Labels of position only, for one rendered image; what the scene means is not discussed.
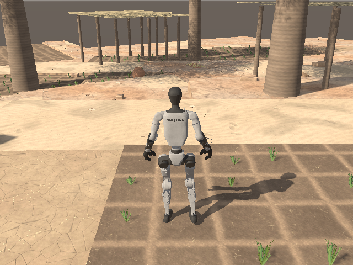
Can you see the robot left forearm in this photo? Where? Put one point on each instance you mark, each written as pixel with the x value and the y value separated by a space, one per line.
pixel 149 144

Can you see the robot right forearm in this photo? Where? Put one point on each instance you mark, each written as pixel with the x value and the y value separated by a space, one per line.
pixel 204 143

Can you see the left robot shin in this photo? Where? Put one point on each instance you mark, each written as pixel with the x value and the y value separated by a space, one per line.
pixel 166 199

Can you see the robot right hand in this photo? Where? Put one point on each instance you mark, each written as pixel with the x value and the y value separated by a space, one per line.
pixel 205 152

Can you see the robot right upper arm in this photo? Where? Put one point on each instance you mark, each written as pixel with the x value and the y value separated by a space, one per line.
pixel 196 124

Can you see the robot left upper arm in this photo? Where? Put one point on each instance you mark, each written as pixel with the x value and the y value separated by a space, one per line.
pixel 155 125

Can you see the robot left hand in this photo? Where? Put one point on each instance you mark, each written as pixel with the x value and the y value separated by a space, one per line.
pixel 145 154

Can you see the robot shin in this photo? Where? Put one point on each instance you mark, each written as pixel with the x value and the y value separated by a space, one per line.
pixel 166 199
pixel 192 197

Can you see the right robot shin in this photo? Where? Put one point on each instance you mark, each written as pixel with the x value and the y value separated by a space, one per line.
pixel 192 197

